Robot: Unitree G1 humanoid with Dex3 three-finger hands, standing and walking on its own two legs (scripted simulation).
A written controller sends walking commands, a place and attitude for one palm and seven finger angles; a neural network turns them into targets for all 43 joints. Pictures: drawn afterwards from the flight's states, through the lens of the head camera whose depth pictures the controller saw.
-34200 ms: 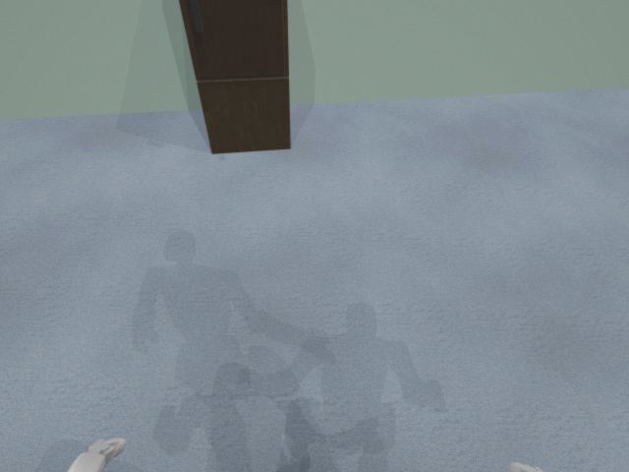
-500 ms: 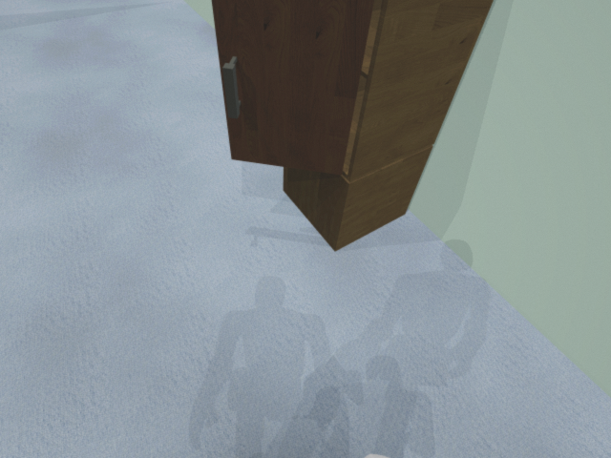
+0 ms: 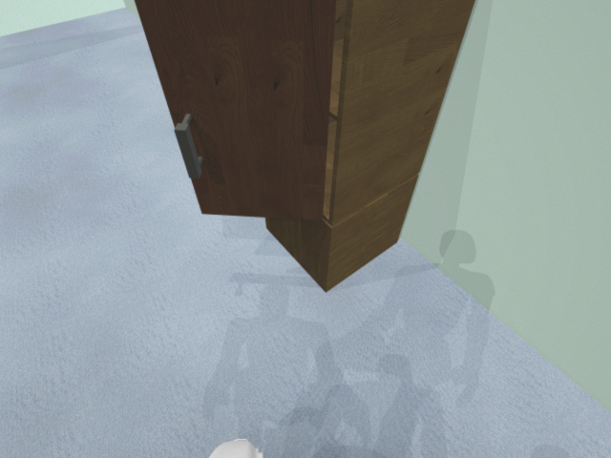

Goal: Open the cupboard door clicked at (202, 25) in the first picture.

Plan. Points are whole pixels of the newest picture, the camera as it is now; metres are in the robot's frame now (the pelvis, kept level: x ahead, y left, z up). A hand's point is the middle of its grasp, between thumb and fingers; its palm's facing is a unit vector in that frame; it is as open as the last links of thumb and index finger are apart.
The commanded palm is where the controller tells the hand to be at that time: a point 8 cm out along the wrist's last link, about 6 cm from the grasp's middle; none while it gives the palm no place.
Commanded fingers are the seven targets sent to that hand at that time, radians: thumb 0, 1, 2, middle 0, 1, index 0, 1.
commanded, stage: take the last steps up to it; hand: left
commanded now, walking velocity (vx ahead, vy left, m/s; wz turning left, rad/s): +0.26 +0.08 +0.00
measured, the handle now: (191, 146) +0.77 +0.32 -0.08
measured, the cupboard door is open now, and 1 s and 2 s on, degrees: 48 48 48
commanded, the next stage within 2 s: come to a stop and stand still in 0.26 s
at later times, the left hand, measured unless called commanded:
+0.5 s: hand (160, 414) +0.21 +0.25 -0.18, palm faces +0.02 -0.98 -0.19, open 7.3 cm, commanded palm none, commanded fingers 0.00 0.90 0.90 -0.20 -0.30 -0.20 -0.30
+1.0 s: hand (178, 393) +0.24 +0.23 -0.18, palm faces +0.02 -0.98 -0.20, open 7.4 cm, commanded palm none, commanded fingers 0.00 0.90 0.90 -0.20 -0.30 -0.20 -0.30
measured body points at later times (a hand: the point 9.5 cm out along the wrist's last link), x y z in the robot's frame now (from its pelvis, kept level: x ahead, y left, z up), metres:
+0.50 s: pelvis +0.15 +0.07 -0.01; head +0.17 +0.08 +0.44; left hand +0.21 +0.30 -0.16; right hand +0.18 -0.16 -0.16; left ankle +0.18 +0.16 -0.75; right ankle +0.18 -0.05 -0.72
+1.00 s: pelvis +0.17 +0.05 -0.01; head +0.19 +0.06 +0.44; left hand +0.24 +0.28 -0.17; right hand +0.18 -0.18 -0.17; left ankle +0.18 +0.16 -0.75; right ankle +0.20 -0.06 -0.75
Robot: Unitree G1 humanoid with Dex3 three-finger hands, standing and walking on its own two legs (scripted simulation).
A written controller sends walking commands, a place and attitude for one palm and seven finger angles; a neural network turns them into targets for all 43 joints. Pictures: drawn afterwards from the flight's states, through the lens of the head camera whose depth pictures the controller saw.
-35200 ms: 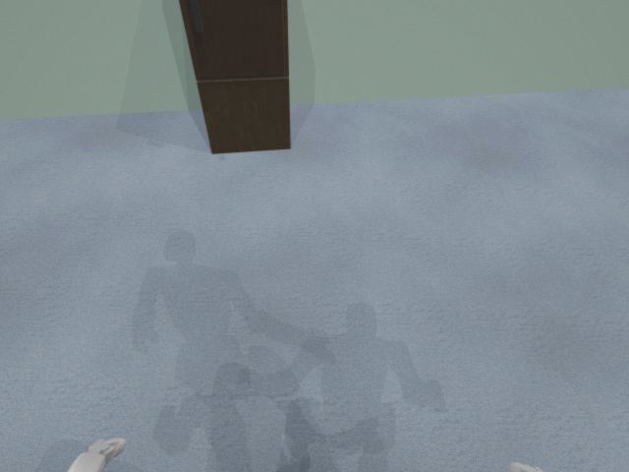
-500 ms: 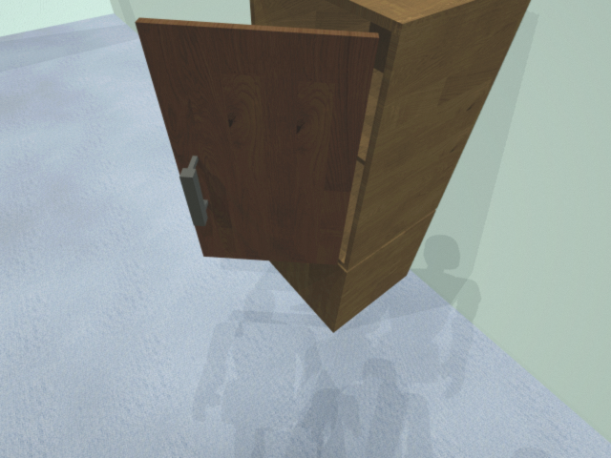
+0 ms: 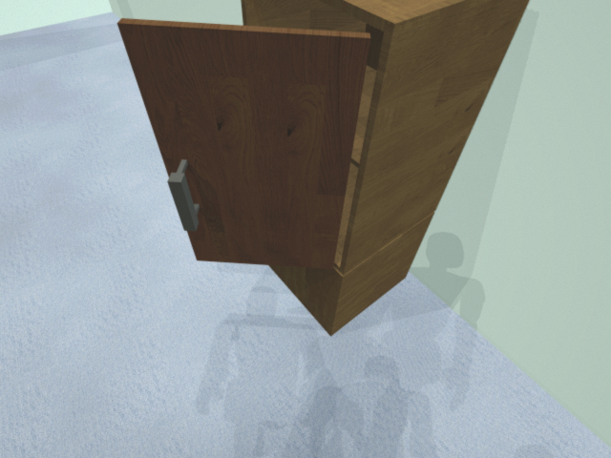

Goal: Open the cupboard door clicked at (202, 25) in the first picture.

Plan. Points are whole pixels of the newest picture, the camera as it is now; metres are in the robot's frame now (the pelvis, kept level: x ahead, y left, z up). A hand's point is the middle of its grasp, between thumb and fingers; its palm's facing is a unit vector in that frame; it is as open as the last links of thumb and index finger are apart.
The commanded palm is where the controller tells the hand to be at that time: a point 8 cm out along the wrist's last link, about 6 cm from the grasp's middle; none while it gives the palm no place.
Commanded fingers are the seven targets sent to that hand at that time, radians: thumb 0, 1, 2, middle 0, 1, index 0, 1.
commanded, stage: come to a stop and stand still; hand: left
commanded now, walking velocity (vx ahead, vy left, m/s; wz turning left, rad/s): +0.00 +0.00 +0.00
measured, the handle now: (187, 195) +0.59 +0.28 -0.07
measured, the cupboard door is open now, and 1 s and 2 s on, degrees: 48 48 48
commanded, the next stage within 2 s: look again from close up in 0.72 s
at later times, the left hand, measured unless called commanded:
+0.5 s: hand out of the picture +0.00 +0.20 -0.17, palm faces +0.05 -0.98 -0.20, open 7.4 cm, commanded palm none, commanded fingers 0.00 0.90 0.90 -0.20 -0.30 -0.20 -0.30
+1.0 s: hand out of the picture -0.06 +0.18 -0.17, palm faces +0.04 -0.98 -0.18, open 7.4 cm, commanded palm none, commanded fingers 0.00 0.90 0.90 -0.20 -0.30 -0.20 -0.30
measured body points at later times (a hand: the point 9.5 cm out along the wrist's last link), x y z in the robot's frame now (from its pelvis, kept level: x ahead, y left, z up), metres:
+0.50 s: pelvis -0.03 +0.02 +0.00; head -0.04 +0.02 +0.45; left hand +0.00 +0.25 -0.15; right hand +0.04 -0.21 -0.14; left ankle +0.00 +0.11 -0.74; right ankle +0.02 -0.11 -0.74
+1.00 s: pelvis -0.04 +0.02 +0.00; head -0.04 +0.02 +0.45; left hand -0.06 +0.24 -0.16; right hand -0.05 -0.20 -0.16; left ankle +0.00 +0.11 -0.74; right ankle +0.02 -0.11 -0.74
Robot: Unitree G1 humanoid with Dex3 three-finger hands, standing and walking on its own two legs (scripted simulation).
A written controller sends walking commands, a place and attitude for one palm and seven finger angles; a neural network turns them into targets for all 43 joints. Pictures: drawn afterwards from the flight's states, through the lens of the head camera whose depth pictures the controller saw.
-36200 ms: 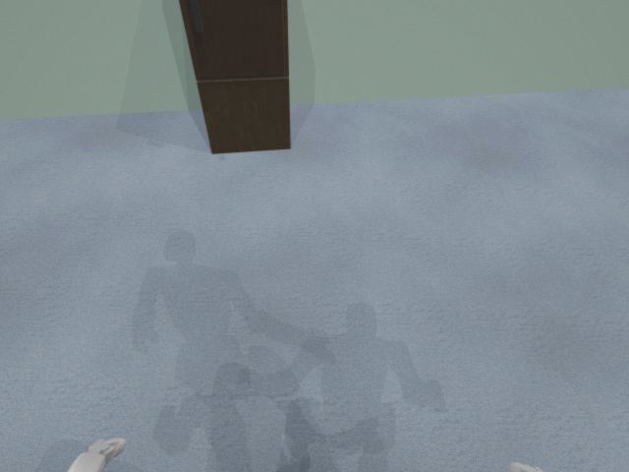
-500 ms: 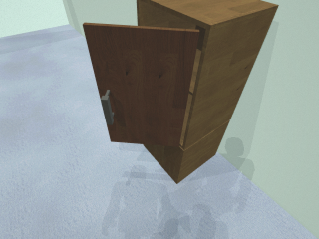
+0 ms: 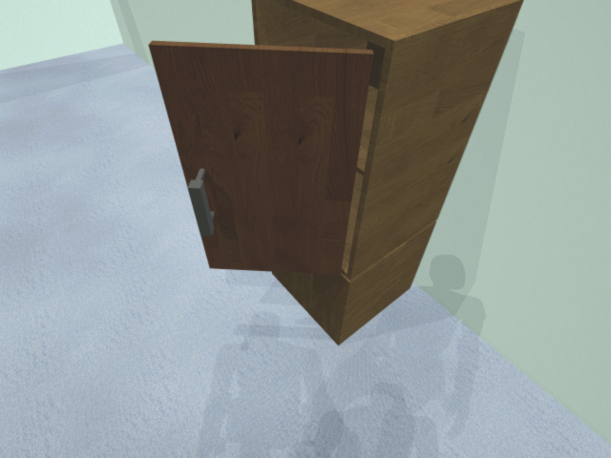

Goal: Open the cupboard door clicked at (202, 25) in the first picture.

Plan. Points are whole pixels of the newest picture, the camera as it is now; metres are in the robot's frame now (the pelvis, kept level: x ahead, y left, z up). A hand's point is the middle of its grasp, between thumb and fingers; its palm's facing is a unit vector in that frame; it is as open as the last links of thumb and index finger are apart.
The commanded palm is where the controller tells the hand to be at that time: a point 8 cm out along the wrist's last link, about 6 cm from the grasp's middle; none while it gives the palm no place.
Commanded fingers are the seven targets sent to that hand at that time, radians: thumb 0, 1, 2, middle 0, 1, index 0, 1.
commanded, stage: look again from close up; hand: left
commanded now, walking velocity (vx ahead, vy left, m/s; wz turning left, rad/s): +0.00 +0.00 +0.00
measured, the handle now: (204, 202) +0.62 +0.26 -0.07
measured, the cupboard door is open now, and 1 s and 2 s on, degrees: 48 48 48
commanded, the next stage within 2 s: shuffle to correct the standing spot in 0.34 s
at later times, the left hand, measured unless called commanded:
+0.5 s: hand out of the picture +0.00 +0.15 -0.18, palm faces +0.05 -0.99 -0.16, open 7.4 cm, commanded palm none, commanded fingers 0.00 0.90 0.90 -0.20 -0.30 -0.20 -0.30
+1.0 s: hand out of the picture +0.11 +0.22 -0.18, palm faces +0.03 -0.98 -0.19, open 7.3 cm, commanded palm none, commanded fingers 0.00 0.90 0.90 -0.20 -0.30 -0.20 -0.30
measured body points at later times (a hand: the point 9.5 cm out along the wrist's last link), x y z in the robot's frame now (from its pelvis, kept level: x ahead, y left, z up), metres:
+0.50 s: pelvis +0.02 +0.00 +0.00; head +0.02 +0.01 +0.45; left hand +0.00 +0.21 -0.16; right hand +0.00 -0.21 -0.16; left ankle +0.03 +0.09 -0.74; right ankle +0.06 -0.13 -0.74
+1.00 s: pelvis +0.08 +0.05 +0.00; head +0.10 +0.06 +0.45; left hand +0.11 +0.28 -0.16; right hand +0.02 -0.15 -0.15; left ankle +0.03 +0.09 -0.74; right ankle +0.09 -0.09 -0.71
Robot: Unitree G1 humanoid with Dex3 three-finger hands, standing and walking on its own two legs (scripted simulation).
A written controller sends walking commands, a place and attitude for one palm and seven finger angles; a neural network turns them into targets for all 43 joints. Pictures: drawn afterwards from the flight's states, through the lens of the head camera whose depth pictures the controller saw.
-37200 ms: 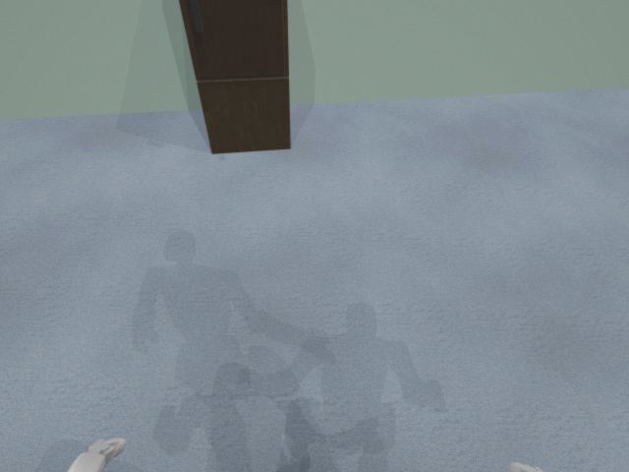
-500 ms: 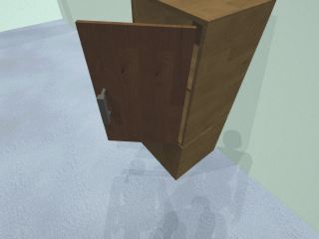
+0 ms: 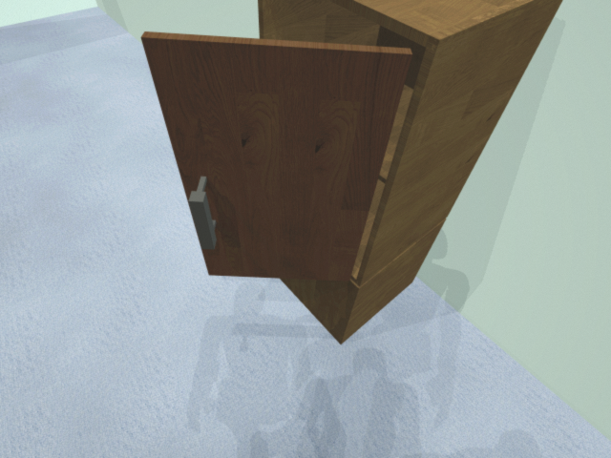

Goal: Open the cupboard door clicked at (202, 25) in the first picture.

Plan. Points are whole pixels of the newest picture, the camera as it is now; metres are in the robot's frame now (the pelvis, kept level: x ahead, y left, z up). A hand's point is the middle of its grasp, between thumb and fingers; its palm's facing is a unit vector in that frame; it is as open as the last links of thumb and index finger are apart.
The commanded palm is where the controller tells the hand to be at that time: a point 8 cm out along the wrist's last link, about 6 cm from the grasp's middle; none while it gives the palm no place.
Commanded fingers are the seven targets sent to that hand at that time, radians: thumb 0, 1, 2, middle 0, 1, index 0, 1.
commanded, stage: come to a stop and stand still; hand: left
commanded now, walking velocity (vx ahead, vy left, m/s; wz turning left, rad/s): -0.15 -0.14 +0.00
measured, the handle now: (206, 213) +0.54 +0.21 -0.07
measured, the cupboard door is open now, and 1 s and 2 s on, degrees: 48 48 48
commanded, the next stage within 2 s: look again from close up in 0.70 s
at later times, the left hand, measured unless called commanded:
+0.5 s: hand out of the picture +0.08 +0.12 -0.17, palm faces +0.02 -0.98 -0.21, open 7.2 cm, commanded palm none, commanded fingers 0.00 0.90 0.90 -0.20 -0.30 -0.20 -0.30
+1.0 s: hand out of the picture -0.02 +0.15 -0.18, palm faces +0.00 -0.98 -0.21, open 7.4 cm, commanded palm none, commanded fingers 0.00 0.90 0.90 -0.20 -0.30 -0.20 -0.30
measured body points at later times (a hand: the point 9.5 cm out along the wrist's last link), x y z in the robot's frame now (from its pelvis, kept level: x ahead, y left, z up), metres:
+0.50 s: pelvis +0.01 -0.06 -0.01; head +0.03 -0.06 +0.44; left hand +0.08 +0.17 -0.16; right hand +0.04 -0.29 -0.17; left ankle -0.02 +0.06 -0.73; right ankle +0.02 -0.16 -0.74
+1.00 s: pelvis -0.01 -0.03 -0.01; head +0.00 -0.04 +0.44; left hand -0.02 +0.20 -0.16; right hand -0.01 -0.24 -0.17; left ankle +0.00 +0.07 -0.74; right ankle +0.02 -0.16 -0.74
